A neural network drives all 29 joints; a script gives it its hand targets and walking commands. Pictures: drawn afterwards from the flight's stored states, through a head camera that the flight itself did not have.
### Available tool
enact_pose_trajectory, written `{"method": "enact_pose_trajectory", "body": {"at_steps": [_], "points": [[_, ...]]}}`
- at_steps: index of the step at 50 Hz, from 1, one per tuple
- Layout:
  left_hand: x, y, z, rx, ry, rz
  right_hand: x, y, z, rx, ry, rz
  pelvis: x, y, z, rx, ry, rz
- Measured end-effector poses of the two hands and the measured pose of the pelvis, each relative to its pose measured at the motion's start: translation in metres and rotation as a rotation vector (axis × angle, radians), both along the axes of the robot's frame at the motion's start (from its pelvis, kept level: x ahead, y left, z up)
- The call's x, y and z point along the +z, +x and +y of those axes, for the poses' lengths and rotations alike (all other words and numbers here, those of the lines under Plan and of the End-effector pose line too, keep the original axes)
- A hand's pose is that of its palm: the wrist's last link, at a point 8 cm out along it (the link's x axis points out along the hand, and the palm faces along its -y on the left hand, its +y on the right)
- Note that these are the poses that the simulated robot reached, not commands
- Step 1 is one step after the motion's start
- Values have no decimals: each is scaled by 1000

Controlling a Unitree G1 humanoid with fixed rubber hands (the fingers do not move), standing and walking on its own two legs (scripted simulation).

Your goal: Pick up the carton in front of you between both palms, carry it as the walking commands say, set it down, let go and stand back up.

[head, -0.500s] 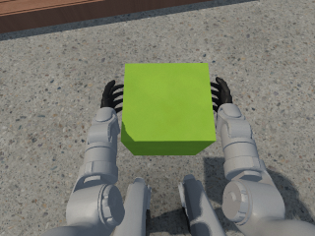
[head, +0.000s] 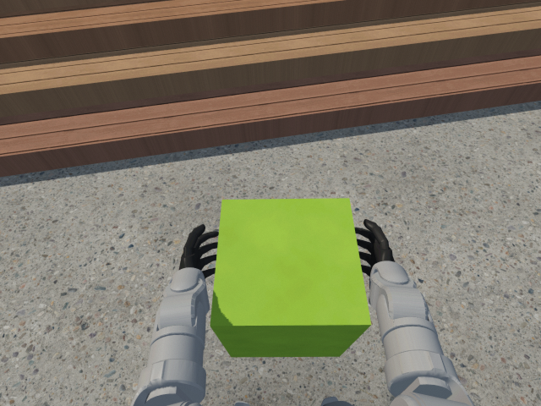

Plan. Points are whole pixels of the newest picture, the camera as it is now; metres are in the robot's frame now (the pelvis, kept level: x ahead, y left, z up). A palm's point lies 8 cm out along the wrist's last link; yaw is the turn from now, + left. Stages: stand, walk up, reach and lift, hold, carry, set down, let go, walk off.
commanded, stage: reach and lift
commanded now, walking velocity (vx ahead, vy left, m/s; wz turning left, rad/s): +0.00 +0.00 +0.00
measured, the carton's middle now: (285, 284) +0.33 +0.00 -0.09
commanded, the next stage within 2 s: hold in 1.22 s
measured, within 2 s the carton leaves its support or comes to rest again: neither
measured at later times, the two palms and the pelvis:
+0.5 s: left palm (176, 271) +0.29 +0.15 +0.06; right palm (396, 264) +0.29 -0.15 +0.06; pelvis +0.00 +0.00 +0.03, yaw +0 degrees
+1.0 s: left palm (174, 261) +0.30 +0.15 +0.07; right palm (397, 253) +0.30 -0.15 +0.07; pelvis +0.01 +0.00 +0.04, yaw +0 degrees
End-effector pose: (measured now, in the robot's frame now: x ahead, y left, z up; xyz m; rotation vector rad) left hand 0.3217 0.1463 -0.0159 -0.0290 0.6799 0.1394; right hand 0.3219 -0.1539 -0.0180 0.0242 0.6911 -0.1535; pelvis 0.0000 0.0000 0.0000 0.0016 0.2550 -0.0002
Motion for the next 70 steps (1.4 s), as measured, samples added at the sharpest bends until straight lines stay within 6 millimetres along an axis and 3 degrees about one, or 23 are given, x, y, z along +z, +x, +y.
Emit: {"method": "enact_pose_trajectory", "body": {"at_steps": [10,15,30,61,70], "points": [[55,-18,3,-13,16,-25,55,-18,3,11,-14,-25,28,12,-1,2,-1,-186],[71,-25,4,-23,34,-18,71,-24,4,29,-33,-17,33,10,-1,4,-1,-260],[76,-29,2,-20,30,-5,76,-28,2,26,-29,-5,32,-6,-1,2,0,-315],[90,-23,4,-41,55,-4,90,-22,4,43,-55,-4,39,15,0,2,-2,-336],[106,-28,4,-34,50,-37,107,-26,4,40,-51,-38,40,13,0,2,-2,-362]]}}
